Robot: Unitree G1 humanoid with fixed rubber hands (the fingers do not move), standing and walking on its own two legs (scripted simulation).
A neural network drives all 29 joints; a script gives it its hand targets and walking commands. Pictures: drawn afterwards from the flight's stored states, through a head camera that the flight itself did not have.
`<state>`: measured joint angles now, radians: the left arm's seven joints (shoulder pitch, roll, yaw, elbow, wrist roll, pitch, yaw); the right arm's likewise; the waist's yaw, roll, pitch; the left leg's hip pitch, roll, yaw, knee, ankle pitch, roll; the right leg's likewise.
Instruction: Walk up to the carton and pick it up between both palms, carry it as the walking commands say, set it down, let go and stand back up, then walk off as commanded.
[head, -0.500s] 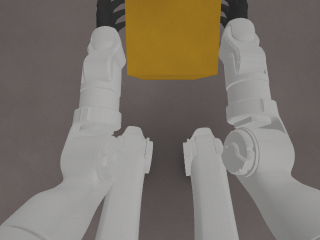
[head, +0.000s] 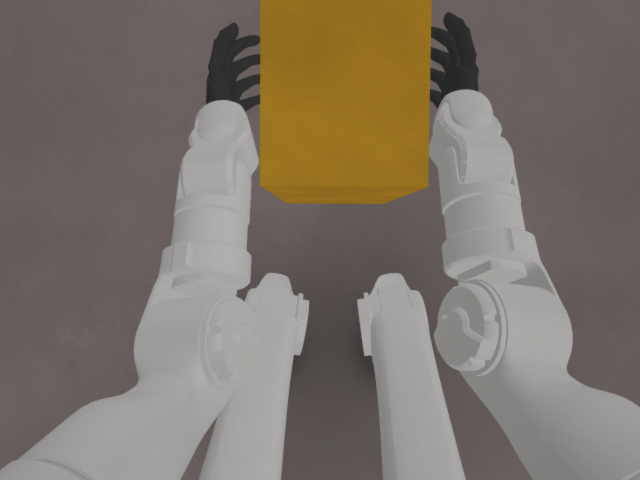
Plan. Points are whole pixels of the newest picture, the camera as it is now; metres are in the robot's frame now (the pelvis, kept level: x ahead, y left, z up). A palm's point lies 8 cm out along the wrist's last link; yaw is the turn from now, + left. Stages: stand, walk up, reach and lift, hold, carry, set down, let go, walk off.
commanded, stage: reach and lift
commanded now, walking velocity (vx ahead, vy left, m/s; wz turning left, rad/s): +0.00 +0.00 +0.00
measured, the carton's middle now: (338, 125) +0.51 -0.01 -0.15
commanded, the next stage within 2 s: none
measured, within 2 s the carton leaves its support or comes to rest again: neither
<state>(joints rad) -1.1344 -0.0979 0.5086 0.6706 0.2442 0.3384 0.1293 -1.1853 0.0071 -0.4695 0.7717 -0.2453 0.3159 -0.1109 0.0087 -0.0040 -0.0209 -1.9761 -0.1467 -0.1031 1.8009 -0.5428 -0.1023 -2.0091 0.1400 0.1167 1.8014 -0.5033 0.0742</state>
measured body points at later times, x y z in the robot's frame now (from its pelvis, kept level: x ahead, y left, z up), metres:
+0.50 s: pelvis +0.01 +0.00 +0.06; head +0.26 -0.01 +0.43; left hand +0.50 +0.11 -0.01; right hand +0.51 -0.14 -0.01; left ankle +0.11 +0.14 -0.45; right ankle +0.11 -0.13 -0.45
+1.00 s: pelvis +0.02 +0.00 +0.12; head +0.23 -0.01 +0.52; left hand +0.48 +0.12 +0.06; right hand +0.48 -0.13 +0.06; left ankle +0.11 +0.14 -0.45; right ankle +0.11 -0.13 -0.45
